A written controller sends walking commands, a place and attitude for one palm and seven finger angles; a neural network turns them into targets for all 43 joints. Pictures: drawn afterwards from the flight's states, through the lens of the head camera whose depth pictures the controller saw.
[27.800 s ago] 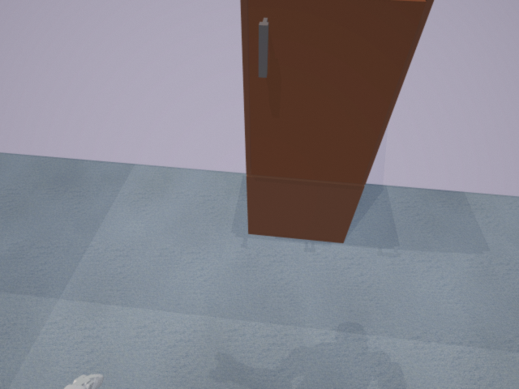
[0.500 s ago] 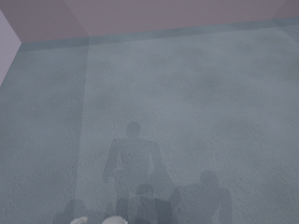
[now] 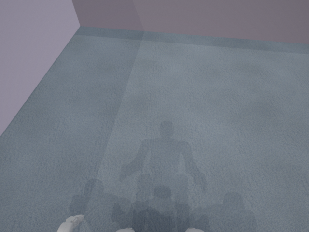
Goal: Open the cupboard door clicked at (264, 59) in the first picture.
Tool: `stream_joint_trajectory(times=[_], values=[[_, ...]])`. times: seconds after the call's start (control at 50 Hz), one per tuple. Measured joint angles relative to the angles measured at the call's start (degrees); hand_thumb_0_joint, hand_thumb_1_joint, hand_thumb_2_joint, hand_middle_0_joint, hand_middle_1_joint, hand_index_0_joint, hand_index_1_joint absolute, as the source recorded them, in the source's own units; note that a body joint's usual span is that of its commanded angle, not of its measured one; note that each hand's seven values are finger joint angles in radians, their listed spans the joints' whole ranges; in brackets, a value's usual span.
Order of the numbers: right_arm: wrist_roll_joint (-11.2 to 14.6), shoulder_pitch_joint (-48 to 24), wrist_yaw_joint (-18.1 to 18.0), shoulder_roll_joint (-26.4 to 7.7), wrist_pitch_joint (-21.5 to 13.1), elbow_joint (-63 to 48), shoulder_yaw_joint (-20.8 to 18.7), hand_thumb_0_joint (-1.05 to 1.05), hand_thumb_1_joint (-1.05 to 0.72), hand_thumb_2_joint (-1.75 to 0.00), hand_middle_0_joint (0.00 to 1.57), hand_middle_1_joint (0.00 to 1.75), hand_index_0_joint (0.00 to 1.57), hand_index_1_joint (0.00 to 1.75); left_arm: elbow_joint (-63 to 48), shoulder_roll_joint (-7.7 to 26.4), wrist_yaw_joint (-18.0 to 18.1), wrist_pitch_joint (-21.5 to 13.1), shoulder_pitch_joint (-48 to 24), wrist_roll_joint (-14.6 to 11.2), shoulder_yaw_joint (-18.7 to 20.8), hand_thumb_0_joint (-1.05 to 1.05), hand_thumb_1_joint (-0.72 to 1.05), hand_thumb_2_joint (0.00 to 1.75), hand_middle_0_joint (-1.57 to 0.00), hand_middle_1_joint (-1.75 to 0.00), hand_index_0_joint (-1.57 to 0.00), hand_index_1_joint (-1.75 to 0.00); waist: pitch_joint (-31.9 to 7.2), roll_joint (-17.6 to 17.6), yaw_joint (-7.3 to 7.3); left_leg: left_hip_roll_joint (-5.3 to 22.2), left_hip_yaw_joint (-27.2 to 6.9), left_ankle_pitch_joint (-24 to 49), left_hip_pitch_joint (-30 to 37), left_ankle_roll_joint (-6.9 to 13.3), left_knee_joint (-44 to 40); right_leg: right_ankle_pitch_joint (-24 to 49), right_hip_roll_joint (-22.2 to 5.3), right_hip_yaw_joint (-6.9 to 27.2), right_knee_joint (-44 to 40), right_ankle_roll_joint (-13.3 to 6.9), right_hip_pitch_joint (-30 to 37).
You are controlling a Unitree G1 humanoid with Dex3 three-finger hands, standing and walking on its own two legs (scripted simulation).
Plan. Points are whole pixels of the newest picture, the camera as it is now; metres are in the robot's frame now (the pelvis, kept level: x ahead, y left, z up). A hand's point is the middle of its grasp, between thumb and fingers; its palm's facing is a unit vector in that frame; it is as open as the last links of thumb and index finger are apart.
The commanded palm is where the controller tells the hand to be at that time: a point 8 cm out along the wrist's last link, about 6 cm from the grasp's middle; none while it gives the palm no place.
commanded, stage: turn to face it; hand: left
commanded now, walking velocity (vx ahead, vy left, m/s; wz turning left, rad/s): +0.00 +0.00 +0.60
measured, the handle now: out of the picture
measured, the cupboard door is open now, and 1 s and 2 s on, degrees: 43 43 43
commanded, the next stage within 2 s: none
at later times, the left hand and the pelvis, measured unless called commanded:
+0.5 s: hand out of the picture +0.00 +0.19 -0.18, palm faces +0.36 -0.90 -0.25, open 7.3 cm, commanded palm none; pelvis +0.03 -0.02 -0.01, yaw +20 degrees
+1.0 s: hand out of the picture +0.03 +0.14 -0.15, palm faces +0.60 -0.77 -0.23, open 7.3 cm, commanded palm none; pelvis +0.07 -0.06 +0.01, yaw +39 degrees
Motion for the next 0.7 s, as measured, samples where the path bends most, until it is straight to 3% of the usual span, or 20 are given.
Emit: stream_joint_trajectory(times=[0.04, 0.06, 0.1, 0.14, 0.18, 0.22, 0.32, 0.38, 0.4, 0.44, 0.48, 0.52, 0.58, 0.7], values=[[0.3, 0.4, 0.2, -0.1, 0.7, -0.3, -0.3, 0.00, -0.91, -0.90, 0.20, 0.30, 0.20, 0.30, -1.1, 0.2, -0.1, -0.8, 0.7, 0.1, -0.3, 0.00, 0.91, 0.90, -0.20, -0.30, -0.20, -0.30, -0.6, 0.1, 0.04, -0.5, -1.7, -1.0, -0.9, -1.1, 2.0, 4.5, 0.1, -0.6, -10.1, -0.6, 4.1], [0.6, 0.3, 0.4, -0.1, 1.0, -0.3, -0.6, 0.00, -0.91, -0.90, 0.20, 0.30, 0.20, 0.30, -1.4, 0.4, 0.1, -1.4, 1.1, 0.4, -0.3, 0.00, 0.91, 0.90, -0.20, -0.30, -0.20, -0.30, -0.7, -0.3, 0.46, -1.1, -1.8, -4.7, -2.0, -1.6, 5.0, 7.7, -0.4, -1.0, -11.6, -2.2, 4.5], [0.6, -0.4, 0.7, -1.0, 1.8, 0.2, -1.2, 0.01, -0.91, -0.90, 0.20, 0.29, 0.20, 0.30, -1.3, -0.3, 0.4, -1.8, 1.6, 0.5, -0.9, 0.00, 0.91, 0.90, -0.20, -0.30, -0.20, -0.30, -0.1, 0.3, 0.46, -1.7, -1.9, -12.7, -5.5, -2.0, 17.2, 6.1, -1.1, -2.8, -9.6, -3.7, 5.0], [0.6, -1.1, 1.0, -1.6, 2.6, 0.5, -1.6, 0.01, -0.91, -0.90, 0.20, 0.29, 0.20, 0.30, -1.0, -1.1, 0.7, -1.6, 2.6, 0.5, -1.3, 0.00, 0.91, 0.90, -0.20, -0.30, -0.20, -0.30, 0.3, 0.4, 0.37, -1.6, -0.5, -13.4, -8.3, -2.6, 28.8, 4.6, -1.9, -4.4, -10.5, -4.0, 6.7], [0.7, -1.7, 1.2, -1.7, 2.8, 0.7, -1.5, 0.01, -0.91, -0.90, 0.20, 0.29, 0.19, 0.30, -0.6, -1.5, 0.8, -1.5, 3.7, 0.5, -1.5, 0.00, 0.91, 0.90, -0.20, -0.30, -0.20, -0.30, 0.7, -0.3, 0.10, -0.7, 1.2, -12.4, -9.1, -3.4, 33.5, 4.8, -2.8, -5.9, -12.5, -3.9, 8.6], [0.9, -2.3, 1.4, -1.5, 2.7, 0.6, -1.2, 0.01, -0.91, -0.90, 0.19, 0.29, 0.19, 0.30, -0.3, -1.6, 0.8, -1.6, 4.5, 0.5, -1.6, 0.00, 0.91, 0.90, -0.20, -0.30, -0.20, -0.30, 1.3, -1.5, 0.05, 0.0, 2.8, -12.4, -7.9, -3.8, 31.3, 5.2, -3.9, -7.4, -14.1, -3.9, 10.1], [1.2, -4.1, 1.9, -1.1, 2.5, 0.2, -0.4, 0.01, -0.91, -0.90, 0.19, 0.29, 0.19, 0.30, 0.1, -1.4, 0.4, -2.0, 6.2, 0.7, -1.7, 0.00, 0.91, 0.90, -0.20, -0.30, -0.21, -0.30, 3.0, -3.7, 1.17, 0.6, 5.9, -12.7, -2.1, -3.4, 15.8, 3.7, -6.3, -11.5, -13.9, -3.3, 12.0], [1.1, -5.1, 2.0, -0.9, 1.8, -0.7, 0.1, 0.01, -0.91, -0.90, 0.19, 0.29, 0.19, 0.30, 0.6, -0.5, 0.1, -2.0, 7.6, 0.5, -1.3, 0.00, 0.91, 0.90, -0.20, -0.30, -0.21, -0.30, 3.3, -4.7, 1.67, -0.2, 7.8, -7.2, 2.7, -2.2, 4.7, 1.0, -7.8, -13.7, -9.7, -2.4, 11.3], [0.9, -5.2, 2.1, -1.2, 1.2, -1.3, 0.2, 0.01, -0.91, -0.90, 0.19, 0.29, 0.19, 0.30, 0.7, -0.2, -0.1, -1.8, 8.3, 0.2, -1.1, 0.00, 0.91, 0.90, -0.20, -0.30, -0.21, -0.30, 2.8, -4.3, 1.67, 0.1, 7.9, -2.8, 4.1, -0.1, 1.4, 0.0, -8.1, -14.1, -5.9, -1.9, 9.6], [0.9, -5.7, 1.7, -0.5, 0.2, -1.9, 0.1, 0.01, -0.91, -0.90, 0.19, 0.29, 0.19, 0.30, 1.5, 1.1, 0.0, -0.3, 7.7, 0.0, -0.6, 0.00, 0.91, 0.90, -0.20, -0.30, -0.21, -0.30, 3.3, -5.2, 1.79, -0.5, 7.2, -4.2, 2.8, 2.1, 4.2, -5.8, -7.6, -9.4, 6.6, -0.5, 4.4], [0.9, -5.1, 1.1, 0.1, -0.3, -2.2, 0.4, 0.00, -0.91, -0.90, 0.19, 0.29, 0.19, 0.30, 2.3, 2.0, 0.5, 1.1, 6.5, 0.0, -0.1, 0.00, 0.91, 0.90, -0.20, -0.30, -0.21, -0.30, 3.0, -5.3, 1.99, -0.6, 6.2, -5.6, 2.9, 1.9, 4.7, -6.9, -5.6, -5.2, 15.7, 0.3, -0.1], [0.7, -4.2, 0.5, 0.4, -0.3, -2.0, 0.5, 0.00, -0.91, -0.90, 0.20, 0.29, 0.20, 0.30, 2.4, 2.3, 0.4, 1.7, 5.3, 0.1, 0.3, 0.01, 0.91, 0.90, -0.20, -0.30, -0.20, -0.30, 2.4, -4.7, 2.06, -0.6, 4.9, -5.0, 3.7, 1.2, 2.9, -4.3, -4.3, -2.7, 19.0, 0.7, -3.0], [0.5, -2.9, 0.3, 0.6, 0.0, -1.3, 0.6, 0.00, -0.91, -0.90, 0.20, 0.29, 0.20, 0.30, 1.2, 2.2, 0.1, 1.5, 3.9, 0.1, 0.6, 0.01, 0.91, 0.90, -0.20, -0.30, -0.20, -0.30, 1.7, -3.5, 2.10, -0.6, 3.1, -3.3, 4.9, 0.8, 0.1, -1.5, -3.3, -0.8, 16.0, 0.8, -4.5], [0.2, -0.8, 0.5, 0.7, 1.1, -0.3, 0.2, 0.00, -0.90, -0.90, 0.20, 0.30, 0.20, 0.30, -1.4, 1.3, -0.2, 0.2, 2.0, 0.0, 0.2, 0.00, 0.91, 0.90, -0.20, -0.30, -0.20, -0.30, 0.9, -0.7, 0.89, -0.4, -1.3, -3.1, 4.3, -0.9, 0.5, 1.9, -0.7, -0.8, -1.6, 0.2, 0.6]])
